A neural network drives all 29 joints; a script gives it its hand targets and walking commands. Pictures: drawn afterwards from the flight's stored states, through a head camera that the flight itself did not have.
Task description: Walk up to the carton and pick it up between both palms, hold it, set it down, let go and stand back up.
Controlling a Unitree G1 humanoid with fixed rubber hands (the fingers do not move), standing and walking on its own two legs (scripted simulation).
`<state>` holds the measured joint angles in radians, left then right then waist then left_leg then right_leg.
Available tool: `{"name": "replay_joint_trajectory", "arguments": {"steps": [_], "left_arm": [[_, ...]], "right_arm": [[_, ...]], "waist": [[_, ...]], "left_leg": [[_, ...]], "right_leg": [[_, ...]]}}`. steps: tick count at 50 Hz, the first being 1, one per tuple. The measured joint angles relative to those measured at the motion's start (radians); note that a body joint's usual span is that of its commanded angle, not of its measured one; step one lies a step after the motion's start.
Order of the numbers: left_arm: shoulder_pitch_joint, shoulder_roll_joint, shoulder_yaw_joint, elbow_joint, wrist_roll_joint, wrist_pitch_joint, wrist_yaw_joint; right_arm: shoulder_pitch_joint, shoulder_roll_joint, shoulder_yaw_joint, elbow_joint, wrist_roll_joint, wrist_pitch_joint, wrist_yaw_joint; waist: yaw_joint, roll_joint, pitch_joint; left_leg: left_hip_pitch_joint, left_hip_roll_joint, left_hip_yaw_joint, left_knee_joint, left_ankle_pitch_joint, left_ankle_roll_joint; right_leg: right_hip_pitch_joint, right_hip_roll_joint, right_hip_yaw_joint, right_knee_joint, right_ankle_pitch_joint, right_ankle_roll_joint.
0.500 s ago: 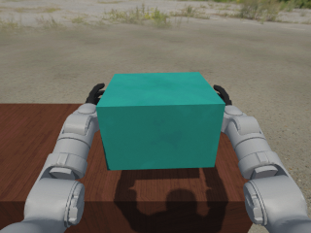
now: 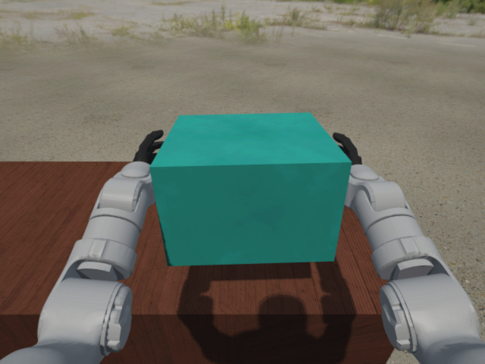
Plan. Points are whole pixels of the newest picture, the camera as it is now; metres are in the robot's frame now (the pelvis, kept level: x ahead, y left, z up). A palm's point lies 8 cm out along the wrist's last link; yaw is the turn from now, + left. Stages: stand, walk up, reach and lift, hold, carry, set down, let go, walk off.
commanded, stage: hold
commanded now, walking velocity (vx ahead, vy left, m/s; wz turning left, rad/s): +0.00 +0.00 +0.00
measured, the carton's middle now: (247, 179) +0.39 +0.00 +0.19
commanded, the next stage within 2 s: set down in 0.56 s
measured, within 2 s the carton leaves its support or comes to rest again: neither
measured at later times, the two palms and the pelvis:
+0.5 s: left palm (143, 171) +0.37 +0.18 +0.21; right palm (350, 174) +0.38 -0.17 +0.21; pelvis +0.00 +0.00 +0.00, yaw +0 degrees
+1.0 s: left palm (143, 172) +0.38 +0.18 +0.20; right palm (345, 172) +0.39 -0.17 +0.20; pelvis +0.00 -0.01 +0.00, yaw +0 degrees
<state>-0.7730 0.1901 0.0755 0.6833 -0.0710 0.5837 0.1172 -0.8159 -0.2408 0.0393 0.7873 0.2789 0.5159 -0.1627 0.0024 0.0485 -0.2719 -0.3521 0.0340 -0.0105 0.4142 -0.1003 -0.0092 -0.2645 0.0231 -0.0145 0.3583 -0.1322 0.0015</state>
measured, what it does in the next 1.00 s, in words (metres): stands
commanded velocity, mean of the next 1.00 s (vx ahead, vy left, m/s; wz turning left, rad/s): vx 0.00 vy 0.00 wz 0.00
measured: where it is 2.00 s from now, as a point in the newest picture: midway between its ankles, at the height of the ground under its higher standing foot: outside the picture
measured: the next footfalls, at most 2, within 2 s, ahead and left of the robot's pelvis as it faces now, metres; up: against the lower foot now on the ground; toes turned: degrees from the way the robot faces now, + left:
none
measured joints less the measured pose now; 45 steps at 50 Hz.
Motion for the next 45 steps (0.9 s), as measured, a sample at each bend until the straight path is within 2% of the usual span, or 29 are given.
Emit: {"name": "replay_joint_trajectory", "arguments": {"steps": [29,35,42,45], "left_arm": [[0.000,0.000,0.000,-0.001,0.001,0.001,0.000],[0.000,-0.002,0.018,-0.001,0.001,0.002,-0.005],[0.000,-0.002,0.022,-0.002,0.001,-0.047,-0.005],[0.000,-0.002,0.035,-0.002,0.001,-0.085,-0.004]], "right_arm": [[0.000,0.000,0.000,0.000,0.000,0.000,0.000],[0.000,0.005,0.000,0.000,0.000,-0.001,-0.003],[0.000,0.006,0.000,-0.001,-0.002,-0.050,-0.004],[0.000,0.018,-0.014,-0.001,-0.027,-0.089,-0.001]], "waist": [[0.000,0.000,-0.001],[0.000,-0.025,0.039],[0.000,-0.033,0.069],[0.000,-0.033,0.072]], "left_leg": [[0.000,-0.001,0.000,0.000,0.001,0.001],[0.033,-0.003,0.005,-0.030,0.017,0.003],[0.038,-0.003,0.005,-0.039,0.025,0.003],[0.038,-0.003,0.005,-0.041,0.024,0.003]], "right_leg": [[0.000,0.000,0.002,0.000,0.001,0.000],[0.017,-0.003,0.006,0.000,0.003,0.000],[0.017,-0.003,0.007,0.000,0.007,0.000],[0.017,-0.003,0.007,0.000,0.006,0.000]]}}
